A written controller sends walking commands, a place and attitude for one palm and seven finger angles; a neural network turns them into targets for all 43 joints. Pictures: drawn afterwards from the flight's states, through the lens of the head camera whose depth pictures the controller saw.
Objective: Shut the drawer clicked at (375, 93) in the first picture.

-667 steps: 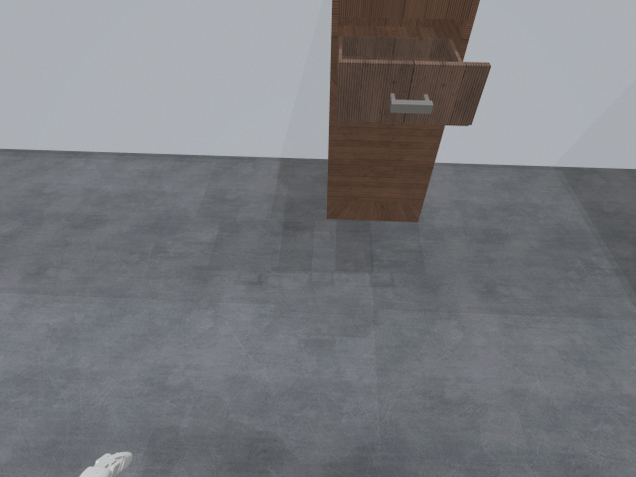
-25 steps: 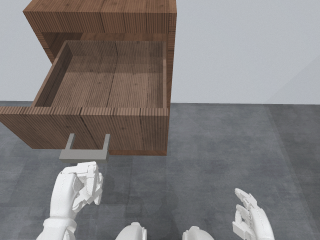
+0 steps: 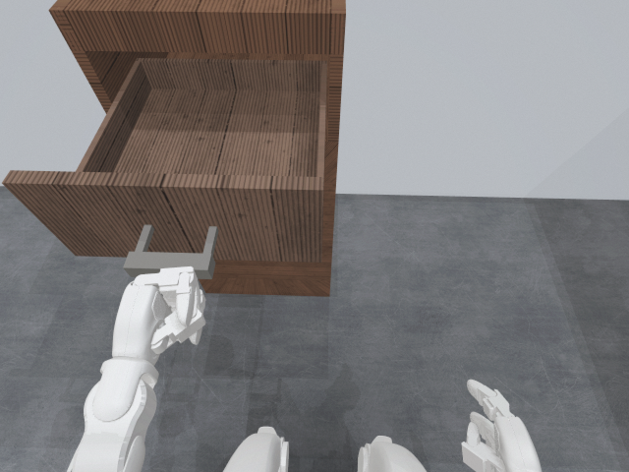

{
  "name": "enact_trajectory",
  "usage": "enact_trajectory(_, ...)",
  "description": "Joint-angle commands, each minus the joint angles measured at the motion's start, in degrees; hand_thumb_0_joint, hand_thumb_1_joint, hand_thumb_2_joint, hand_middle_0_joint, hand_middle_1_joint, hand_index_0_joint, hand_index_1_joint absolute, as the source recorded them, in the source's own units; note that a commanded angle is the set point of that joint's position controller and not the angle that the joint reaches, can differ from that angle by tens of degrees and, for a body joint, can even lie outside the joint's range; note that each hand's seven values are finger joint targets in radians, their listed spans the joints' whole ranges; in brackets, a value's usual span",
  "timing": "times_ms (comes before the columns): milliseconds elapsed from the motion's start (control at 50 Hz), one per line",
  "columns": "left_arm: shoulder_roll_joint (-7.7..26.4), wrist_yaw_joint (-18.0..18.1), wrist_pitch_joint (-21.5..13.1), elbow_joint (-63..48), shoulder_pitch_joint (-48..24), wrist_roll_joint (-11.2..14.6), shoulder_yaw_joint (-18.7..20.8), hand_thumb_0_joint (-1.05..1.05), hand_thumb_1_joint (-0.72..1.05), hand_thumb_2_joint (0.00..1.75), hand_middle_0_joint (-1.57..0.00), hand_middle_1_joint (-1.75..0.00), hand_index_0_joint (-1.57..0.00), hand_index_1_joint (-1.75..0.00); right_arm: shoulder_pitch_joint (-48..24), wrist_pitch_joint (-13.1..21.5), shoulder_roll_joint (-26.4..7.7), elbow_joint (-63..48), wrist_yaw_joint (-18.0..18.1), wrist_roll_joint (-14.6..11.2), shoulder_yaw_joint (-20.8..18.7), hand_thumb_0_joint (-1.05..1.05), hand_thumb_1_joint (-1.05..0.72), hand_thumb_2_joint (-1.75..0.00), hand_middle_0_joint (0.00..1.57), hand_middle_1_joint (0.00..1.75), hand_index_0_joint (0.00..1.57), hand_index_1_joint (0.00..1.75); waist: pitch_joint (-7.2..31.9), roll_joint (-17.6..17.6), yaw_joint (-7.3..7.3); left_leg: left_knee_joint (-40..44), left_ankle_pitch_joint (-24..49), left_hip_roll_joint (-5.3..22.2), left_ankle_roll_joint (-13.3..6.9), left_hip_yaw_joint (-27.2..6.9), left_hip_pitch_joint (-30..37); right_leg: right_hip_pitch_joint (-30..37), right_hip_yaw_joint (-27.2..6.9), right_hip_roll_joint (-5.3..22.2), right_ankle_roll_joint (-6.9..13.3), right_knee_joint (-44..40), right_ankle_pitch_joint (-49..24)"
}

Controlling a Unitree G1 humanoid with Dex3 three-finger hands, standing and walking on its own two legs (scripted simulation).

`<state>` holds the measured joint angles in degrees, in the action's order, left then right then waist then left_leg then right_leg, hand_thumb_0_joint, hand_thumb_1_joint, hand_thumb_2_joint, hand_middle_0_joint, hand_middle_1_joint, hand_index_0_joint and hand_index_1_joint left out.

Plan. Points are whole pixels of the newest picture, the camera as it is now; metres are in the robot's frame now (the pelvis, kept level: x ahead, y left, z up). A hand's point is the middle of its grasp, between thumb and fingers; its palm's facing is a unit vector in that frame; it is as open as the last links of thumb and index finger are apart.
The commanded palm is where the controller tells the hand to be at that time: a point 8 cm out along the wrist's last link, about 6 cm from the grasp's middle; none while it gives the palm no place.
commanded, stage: push the drawer shut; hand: left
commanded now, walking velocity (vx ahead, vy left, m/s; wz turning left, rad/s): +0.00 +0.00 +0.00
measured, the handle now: (175, 249) +0.37 +0.20 +0.06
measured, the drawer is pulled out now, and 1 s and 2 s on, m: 0.27 0.14 0.02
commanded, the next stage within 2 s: none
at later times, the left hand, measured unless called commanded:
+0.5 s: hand (202, 267) +0.35 +0.16 +0.05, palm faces -0.01 -1.00 -0.06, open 3.1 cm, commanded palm +0.35 +0.22 +0.06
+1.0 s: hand (211, 224) +0.42 +0.16 +0.05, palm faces +0.00 -1.00 -0.05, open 3.0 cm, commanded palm +0.41 +0.22 +0.06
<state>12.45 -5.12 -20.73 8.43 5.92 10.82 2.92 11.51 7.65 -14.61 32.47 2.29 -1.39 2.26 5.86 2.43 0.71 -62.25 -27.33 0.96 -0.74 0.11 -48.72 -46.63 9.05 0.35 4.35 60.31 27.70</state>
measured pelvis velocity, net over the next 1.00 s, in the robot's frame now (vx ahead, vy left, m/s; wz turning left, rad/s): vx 0.00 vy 0.02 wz -0.03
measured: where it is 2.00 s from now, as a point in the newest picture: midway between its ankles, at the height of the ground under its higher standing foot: outside the picture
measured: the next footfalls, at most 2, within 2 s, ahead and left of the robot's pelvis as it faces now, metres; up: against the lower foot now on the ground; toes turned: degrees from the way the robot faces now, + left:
none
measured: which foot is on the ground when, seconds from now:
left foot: down 0.00-1.00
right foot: down 0.00-1.00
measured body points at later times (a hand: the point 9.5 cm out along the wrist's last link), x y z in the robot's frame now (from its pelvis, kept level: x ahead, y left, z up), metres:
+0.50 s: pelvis +0.00 +0.01 +0.01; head +0.07 +0.00 +0.45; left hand +0.34 +0.21 +0.06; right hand +0.13 -0.24 -0.10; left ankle +0.03 +0.11 -0.66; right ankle +0.02 -0.08 -0.66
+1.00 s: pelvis +0.00 +0.02 +0.01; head +0.09 +0.03 +0.45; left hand +0.41 +0.22 +0.06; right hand +0.09 -0.24 -0.11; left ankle +0.03 +0.11 -0.66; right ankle +0.02 -0.08 -0.66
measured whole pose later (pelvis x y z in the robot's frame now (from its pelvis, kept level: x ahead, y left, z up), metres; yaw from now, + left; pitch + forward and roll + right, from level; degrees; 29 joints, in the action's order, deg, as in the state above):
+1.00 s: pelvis +0.00 +0.02 +0.01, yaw -2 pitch +16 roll -1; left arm 14.4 -4.1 -25.0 43.3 -27.2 7.7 10.4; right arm 15.2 3.5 -14.8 36.6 0.9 -0.6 1.9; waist 5.3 1.2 4.4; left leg -59.6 -25.7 0.5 -2.7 2.7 -50.1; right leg -48.8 6.4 0.6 2.4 57.7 25.1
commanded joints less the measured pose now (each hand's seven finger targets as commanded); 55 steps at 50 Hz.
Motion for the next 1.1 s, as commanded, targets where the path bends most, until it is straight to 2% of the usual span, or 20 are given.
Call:
enact_trajectory(0, 6.9, 0.5, -3.2, -11.2, -21.9, 1.4, 4.4, 0.0, 0.9, 0.9, -1.4, -1.6, -1.4, -1.6, -1.4, 3.0, -6.9, -7.2, 0.8, -0.5, -2.8, 0.0, -0.9, -0.9, 0.2, 0.3, 0.2, 0.3, 16.8, -0.1, 3.26, 9.3, 5.9, -1.2, -1.1, -1.9, 7.2, 11.8, -11.3, 0.4, -3.6, -14.0, -3.5)
enact_trajectory(60, 6.5, 0.6, -3.1, -7.6, -23.2, 1.5, 4.9, 0.0, 0.9, 0.9, -1.4, -1.6, -1.4, -1.6, -1.4, 2.9, -6.9, -7.0, 0.7, -0.5, -2.8, 0.0, -0.9, -0.9, 0.2, 0.3, 0.2, 0.3, 16.5, -1.9, 3.18, 9.7, 6.4, -1.2, -1.2, -1.7, 6.9, 12.6, -11.4, 0.5, -3.8, -14.5, -4.2)
enact_trajectory(140, 9.1, 0.7, -3.8, -3.4, -25.9, 1.8, 7.9, 0.0, 0.9, 0.9, -1.4, -1.6, -1.4, -1.6, -1.3, 2.7, -7.1, -6.4, 0.5, -0.4, -2.9, 0.0, -0.9, -0.9, 0.2, 0.3, 0.2, 0.3, 15.4, -3.3, 2.85, 9.8, 5.9, -1.2, -1.1, -1.2, 5.1, 13.9, -13.0, 0.9, -4.0, -15.8, -2.7)
enact_trajectory(220, 7.0, 0.5, -4.9, -1.5, -30.1, 1.5, 6.2, 0.0, 0.9, 0.9, -1.4, -1.6, -1.4, -1.6, -0.6, 2.7, -7.1, -5.9, 0.3, -0.4, -3.0, 0.0, -0.9, -0.9, 0.2, 0.3, 0.2, 0.3, 15.4, -1.0, 3.28, 10.9, 6.2, -1.2, -0.9, -1.5, 7.9, 12.1, -11.4, 0.6, -3.7, -14.9, -4.5)
enact_trajectory(320, 8.2, 0.7, -5.5, 2.2, -34.5, 1.2, 7.4, 0.0, 0.9, 0.9, -1.4, -1.6, -1.4, -1.6, 0.4, 2.2, -7.5, -5.1, 0.3, -0.4, -3.2, 0.0, -0.9, -0.9, 0.2, 0.3, 0.2, 0.3, 15.8, -2.5, 3.81, 11.0, 6.1, -1.2, -1.0, -1.4, 7.5, 12.2, -11.6, 0.6, -3.9, -15.0, -5.1)
enact_trajectory(340, 9.9, 0.8, -5.5, 3.9, -35.0, 1.0, 8.7, 0.0, 0.9, 0.9, -1.4, -1.6, -1.4, -1.6, 0.6, 2.0, -7.7, -4.8, 0.3, -0.4, -3.3, 0.0, -0.9, -0.9, 0.2, 0.3, 0.2, 0.3, 15.2, -2.8, 3.69, 11.0, 5.6, -1.1, -1.1, -1.5, 6.9, 11.8, -11.8, 0.6, -3.9, -15.1, -4.2)
enact_trajectory(400, 8.9, 0.6, -6.0, 4.1, -39.2, 0.9, 7.7, 0.0, 0.9, 0.9, -1.4, -1.6, -1.4, -1.6, 1.0, 1.8, -7.7, -4.4, 0.4, -0.5, -3.3, 0.0, -0.9, -0.9, 0.2, 0.3, 0.2, 0.3, 16.8, -0.9, 4.09, 11.4, 5.8, -1.1, -1.0, -1.6, 8.4, 11.1, -11.0, 0.5, -3.7, -14.2, -5.3)
enact_trajectory(560, 9.1, 1.0, -6.3, 8.7, -45.9, 0.4, 8.0, 0.0, 0.9, 0.9, -1.4, -1.6, -1.4, -1.6, 3.0, 1.0, -8.1, -3.1, 0.3, -0.1, -3.5, 0.0, -0.9, -0.9, 0.2, 0.3, 0.2, 0.3, 20.3, -1.0, 4.86, 11.6, 8.0, -0.9, -1.0, -2.3, 10.8, 10.1, -9.4, -0.2, -3.7, -12.5, -8.6)
enact_trajectory(580, 10.5, 1.2, -6.3, 9.9, -45.6, 0.2, 9.3, 0.0, 0.9, 0.9, -1.4, -1.6, -1.4, -1.6, 3.3, 0.7, -8.2, -2.8, 0.3, -0.2, -3.6, 0.0, -0.9, -0.9, 0.2, 0.3, 0.2, 0.3, 20.1, -0.6, 4.51, 11.6, 8.6, -0.7, -0.8, -2.4, 11.2, 9.8, -9.2, -0.3, -3.5, -12.3, -9.2)
enact_trajectory(600, 9.2, 1.1, -6.3, 9.8, -46.6, 0.2, 8.1, 0.0, 0.9, 0.9, -1.4, -1.6, -1.4, -1.6, 3.5, 0.7, -8.1, -2.9, 0.2, 0.0, -3.5, 0.0, -0.9, -0.9, 0.2, 0.3, 0.2, 0.3, 20.6, -0.1, 4.76, 11.7, 8.9, -0.8, -0.8, -2.4, 11.5, 9.8, -9.0, -0.2, -3.6, -12.2, -9.7)
enact_trajectory(660, 9.9, 1.5, -6.3, 12.8, -48.1, -0.3, 9.0, 0.0, 0.9, 0.9, -1.4, -1.6, -1.4, -1.6, 4.3, 0.1, -8.4, -2.5, 0.0, 0.1, -3.6, 0.0, -0.9, -0.9, 0.2, 0.3, 0.2, 0.3, 20.4, -0.2, 4.73, 11.8, 10.5, -0.7, -0.6, -2.8, 12.1, 8.9, -8.3, -0.5, -3.3, -11.6, -11.0)
enact_trajectory(720, 8.6, 1.9, -6.6, 13.5, -50.6, -0.5, 8.0, 0.0, 0.9, 0.9, -1.4, -1.6, -1.4, -1.6, 4.8, -0.3, -8.4, -2.4, -0.4, 0.2, -3.7, 0.0, -0.9, -0.9, 0.2, 0.3, 0.2, 0.3, 21.0, 0.2, 5.14, 11.9, 11.5, -0.5, -0.4, -3.2, 13.7, 7.7, -7.8, -0.6, -3.3, -11.4, -11.7)
enact_trajectory(740, 10.1, 2.1, -6.7, 14.6, -50.9, -0.8, 9.1, 0.0, 0.9, 0.9, -1.4, -1.6, -1.4, -1.6, 5.1, -0.5, -8.7, -2.2, -0.4, 0.3, -3.8, 0.0, -0.9, -0.9, 0.2, 0.3, 0.2, 0.3, 20.9, -1.0, 5.1, 11.8, 11.8, -0.4, -0.5, -3.4, 13.3, 7.6, -7.7, -0.8, -3.2, -11.0, -11.8)
enact_trajectory(780, 10.8, 2.3, -7.0, 16.1, -52.6, -1.1, 9.7, 0.0, 0.9, 0.9, -1.4, -1.6, -1.4, -1.6, 5.4, -1.1, -8.6, -2.0, -0.5, 0.3, -3.8, 0.0, -0.9, -0.9, 0.2, 0.3, 0.2, 0.3, 20.7, -0.6, 5.1, 11.8, 11.5, -0.5, -0.4, -3.2, 12.9, 7.5, -7.9, -0.7, -3.2, -11.2, -11.6)
enact_trajectory(800, 9.5, 2.3, -6.9, 17.1, -52.8, -1.1, 9.0, 0.0, 0.9, 0.9, -1.4, -1.6, -1.4, -1.6, 5.4, -1.3, -8.5, -2.1, -0.6, 0.3, -3.7, 0.0, -0.9, -0.9, 0.2, 0.3, 0.2, 0.3, 20.4, -0.5, 5.38, 11.9, 10.8, -0.5, -0.5, -3.0, 12.7, 7.3, -7.9, -0.7, -3.3, -11.4, -11.1)
enact_trajectory(840, 11.9, 2.4, -7.2, 19.2, -55.6, -1.6, 10.5, 0.0, 0.9, 0.9, -1.4, -1.6, -1.4, -1.6, 5.8, -1.7, -8.8, -1.8, -0.5, 0.4, -3.6, 0.0, -0.9, -0.9, 0.2, 0.3, 0.2, 0.3, 19.4, -0.5, 5.56, 11.9, 9.6, -0.5, -0.6, -3.2, 11.6, 6.6, -8.0, -0.9, -3.2, -11.3, -9.9)
enact_trajectory(900, 12.4, 2.5, -7.6, 22.0, -58.6, -1.7, 11.1, 0.0, 0.9, 0.9, -1.4, -1.6, -1.4, -1.6, 6.4, -2.4, -8.8, -1.5, -0.4, 0.5, -3.6, 0.0, -0.9, -0.9, 0.2, 0.3, 0.2, 0.3, 20.0, -1.3, 6.11, 11.8, 9.2, -0.5, -0.6, -3.2, 11.5, 6.3, -8.0, -0.9, -3.3, -11.3, -9.6)
enact_trajectory(980, 12.1, 2.6, -8.5, 22.3, -62.3, -2.1, 10.9, 0.0, 0.9, 0.9, -1.4, -1.6, -1.4, -1.6, 7.5, -2.8, -8.9, -1.2, -0.8, 0.7, -3.8, 0.0, -0.9, -0.9, 0.2, 0.3, 0.2, 0.3, 24.1, 2.8, 5.92, 11.5, 12.5, -0.4, -0.2, -3.6, 15.2, 5.2, -7.7, -1.0, -3.0, -10.3, -11.5)
enact_trajectory(1040, 12.9, 2.4, -8.8, 23.8, -63.0, -2.1, 11.6, 0.0, 0.9, 0.9, -1.4, -1.6, -1.4, -1.6, 8.5, -3.1, -9.1, -0.9, -1.0, 1.0, -3.9, 0.0, -0.9, -0.9, 0.2, 0.3, 0.2, 0.3, 25.2, 2.0, 6.14, 11.1, 14.2, -0.3, -0.2, -3.8, 15.4, 5.3, -7.6, -1.2, -3.1, -10.0, -12.8)
enact_trajectory(1080, 13.7, 2.3, -8.7, 27.0, -64.4, -2.3, 12.2, 0.0, 0.9, 0.9, -1.4, -1.6, -1.4, -1.6, 8.7, -3.6, -9.1, -0.6, -1.1, 0.9, -3.9, 0.0, -0.9, -0.9, 0.2, 0.3, 0.2, 0.3, 22.9, -0.7, 6.78, 11.0, 11.7, -0.3, -0.5, -3.4, 12.6, 5.6, -8.0, -1.3, -3.3, -10.6, -11.5)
